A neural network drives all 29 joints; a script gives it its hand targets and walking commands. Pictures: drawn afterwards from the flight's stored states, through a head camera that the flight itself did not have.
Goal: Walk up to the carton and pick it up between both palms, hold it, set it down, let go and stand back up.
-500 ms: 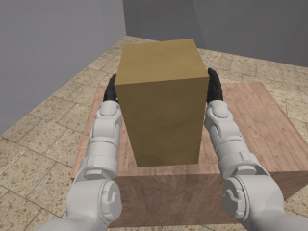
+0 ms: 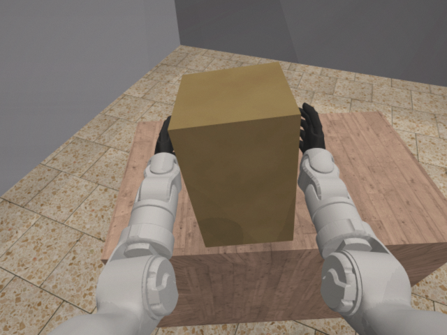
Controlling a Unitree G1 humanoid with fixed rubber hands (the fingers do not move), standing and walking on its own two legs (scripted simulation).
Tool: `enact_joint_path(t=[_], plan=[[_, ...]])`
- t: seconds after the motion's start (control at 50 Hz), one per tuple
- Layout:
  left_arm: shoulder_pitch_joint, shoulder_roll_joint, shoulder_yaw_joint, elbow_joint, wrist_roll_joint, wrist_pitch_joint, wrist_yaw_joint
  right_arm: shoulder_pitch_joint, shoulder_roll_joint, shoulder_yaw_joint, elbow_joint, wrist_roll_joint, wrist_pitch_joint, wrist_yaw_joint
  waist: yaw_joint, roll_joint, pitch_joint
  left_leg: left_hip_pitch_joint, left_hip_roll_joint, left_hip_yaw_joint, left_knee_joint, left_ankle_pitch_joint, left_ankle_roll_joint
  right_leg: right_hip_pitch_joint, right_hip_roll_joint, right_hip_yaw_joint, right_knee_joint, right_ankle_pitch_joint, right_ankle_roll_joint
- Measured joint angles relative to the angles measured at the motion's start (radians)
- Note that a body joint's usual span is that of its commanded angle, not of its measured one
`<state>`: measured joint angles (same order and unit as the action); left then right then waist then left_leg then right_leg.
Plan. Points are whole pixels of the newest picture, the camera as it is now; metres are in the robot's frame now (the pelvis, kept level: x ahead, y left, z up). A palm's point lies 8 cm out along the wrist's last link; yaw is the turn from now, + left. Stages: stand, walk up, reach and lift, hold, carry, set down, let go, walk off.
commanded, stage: set down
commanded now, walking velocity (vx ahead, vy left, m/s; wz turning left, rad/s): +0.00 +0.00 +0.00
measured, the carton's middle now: (239, 160) +0.41 -0.03 +0.10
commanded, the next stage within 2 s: none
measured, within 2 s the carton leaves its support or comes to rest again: neither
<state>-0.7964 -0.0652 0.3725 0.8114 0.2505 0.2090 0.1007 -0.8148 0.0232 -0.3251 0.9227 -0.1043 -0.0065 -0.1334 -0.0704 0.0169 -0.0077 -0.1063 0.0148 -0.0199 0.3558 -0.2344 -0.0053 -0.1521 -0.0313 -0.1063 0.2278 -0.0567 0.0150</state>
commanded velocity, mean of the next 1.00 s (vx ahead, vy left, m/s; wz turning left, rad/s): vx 0.00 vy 0.00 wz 0.00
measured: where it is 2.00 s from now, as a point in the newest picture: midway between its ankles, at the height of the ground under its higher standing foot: outside the picture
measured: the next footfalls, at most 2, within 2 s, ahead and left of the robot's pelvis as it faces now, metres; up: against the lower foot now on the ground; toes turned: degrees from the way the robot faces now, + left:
none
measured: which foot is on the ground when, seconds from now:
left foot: down 0.00-1.00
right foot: down 0.00-1.00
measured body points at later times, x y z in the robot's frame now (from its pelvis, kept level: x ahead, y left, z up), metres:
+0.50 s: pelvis +0.01 +0.00 +0.00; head +0.02 +0.00 +0.45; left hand +0.43 +0.10 +0.09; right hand +0.41 -0.17 +0.11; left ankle -0.03 +0.11 -0.75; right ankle +0.04 -0.13 -0.75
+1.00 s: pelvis +0.01 +0.00 +0.00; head +0.03 +0.00 +0.45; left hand +0.43 +0.09 +0.08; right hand +0.40 -0.18 +0.09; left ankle -0.03 +0.11 -0.75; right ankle +0.04 -0.13 -0.75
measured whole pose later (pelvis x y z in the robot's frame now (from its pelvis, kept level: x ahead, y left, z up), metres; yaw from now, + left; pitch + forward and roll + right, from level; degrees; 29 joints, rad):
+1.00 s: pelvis +0.01 +0.00 +0.00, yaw -1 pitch +3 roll -1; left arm -0.75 -0.10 0.41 0.89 0.27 0.05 0.10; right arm -0.73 0.07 -0.44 0.88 -0.25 -0.09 -0.08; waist -0.07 0.03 -0.01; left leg -0.17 0.01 0.00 0.36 -0.24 0.00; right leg -0.23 -0.03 -0.09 0.25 -0.06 0.02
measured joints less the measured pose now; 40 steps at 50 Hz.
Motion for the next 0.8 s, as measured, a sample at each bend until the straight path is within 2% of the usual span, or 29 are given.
enact_joint_path(t=[0.8], plan=[[0.042,-0.027,0.022,0.069,0.009,-0.130,0.004,0.072,0.037,-0.085,-0.033,-0.114,-0.069,0.039,-0.006,0.014,-0.012,-0.056,-0.002,0.014,0.004,-0.006,0.004,-0.066,-0.002,0.014,0.014,-0.006,0.005]])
